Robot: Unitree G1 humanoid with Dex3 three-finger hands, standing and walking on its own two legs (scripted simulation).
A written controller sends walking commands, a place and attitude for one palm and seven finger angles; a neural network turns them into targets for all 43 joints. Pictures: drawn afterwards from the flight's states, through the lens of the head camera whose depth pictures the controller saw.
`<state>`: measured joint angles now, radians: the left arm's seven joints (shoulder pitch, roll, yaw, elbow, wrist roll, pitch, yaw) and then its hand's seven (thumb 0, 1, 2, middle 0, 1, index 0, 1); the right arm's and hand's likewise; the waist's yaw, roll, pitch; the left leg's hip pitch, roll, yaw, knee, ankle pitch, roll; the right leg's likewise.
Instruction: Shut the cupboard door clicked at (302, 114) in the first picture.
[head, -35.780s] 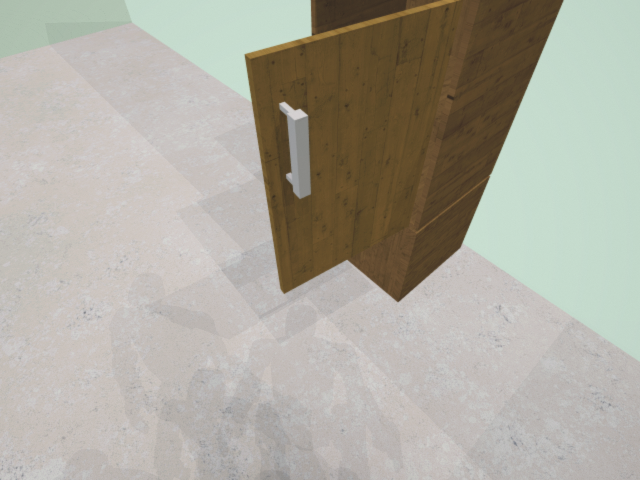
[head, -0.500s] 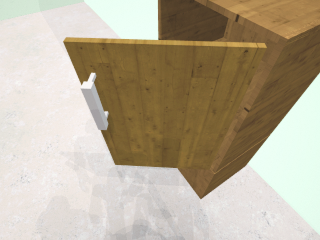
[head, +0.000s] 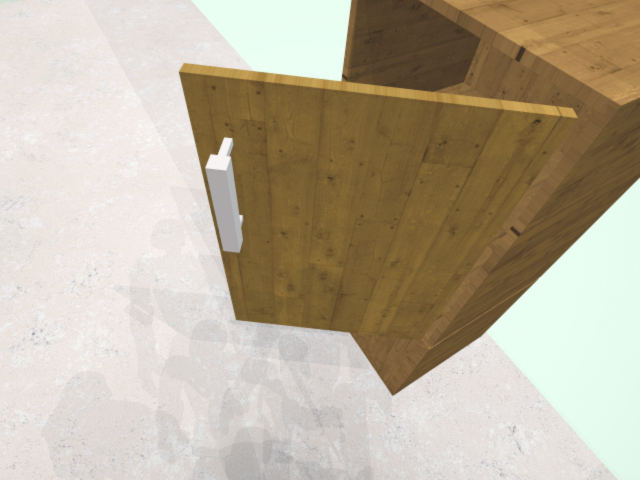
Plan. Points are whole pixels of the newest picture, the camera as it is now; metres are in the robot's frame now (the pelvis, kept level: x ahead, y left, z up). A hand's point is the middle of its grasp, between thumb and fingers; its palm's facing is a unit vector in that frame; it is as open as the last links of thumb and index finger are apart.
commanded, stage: come to a stop and stand still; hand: left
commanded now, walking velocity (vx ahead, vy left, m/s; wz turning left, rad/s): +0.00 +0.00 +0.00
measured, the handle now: (230, 197) +0.43 +0.16 +0.09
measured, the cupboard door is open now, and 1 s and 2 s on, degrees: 54 54 54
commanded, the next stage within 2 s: look again from close up in 0.58 s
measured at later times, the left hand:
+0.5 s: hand out of the picture -0.05 +0.13 -0.18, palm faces +0.01 -0.99 -0.14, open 7.4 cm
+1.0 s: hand out of the picture -0.03 +0.16 -0.18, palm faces +0.03 -0.98 -0.21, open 7.4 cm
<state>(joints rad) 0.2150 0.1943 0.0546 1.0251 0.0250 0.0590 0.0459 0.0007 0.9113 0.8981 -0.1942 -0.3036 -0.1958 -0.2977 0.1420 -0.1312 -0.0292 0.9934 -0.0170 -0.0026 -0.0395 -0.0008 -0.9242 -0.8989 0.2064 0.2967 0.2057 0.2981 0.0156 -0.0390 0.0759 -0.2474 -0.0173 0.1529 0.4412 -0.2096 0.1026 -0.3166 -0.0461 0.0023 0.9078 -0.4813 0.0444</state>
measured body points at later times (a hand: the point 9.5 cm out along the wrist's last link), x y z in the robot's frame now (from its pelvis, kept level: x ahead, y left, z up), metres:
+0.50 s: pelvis -0.04 -0.02 +0.00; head -0.04 -0.01 +0.45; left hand -0.05 +0.18 -0.17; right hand -0.10 -0.24 -0.15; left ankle +0.02 +0.05 -0.74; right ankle -0.06 -0.15 -0.74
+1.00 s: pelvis -0.02 +0.00 -0.01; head -0.02 -0.01 +0.44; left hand -0.03 +0.21 -0.16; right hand +0.00 -0.23 -0.17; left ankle +0.02 +0.05 -0.74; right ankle -0.06 -0.15 -0.74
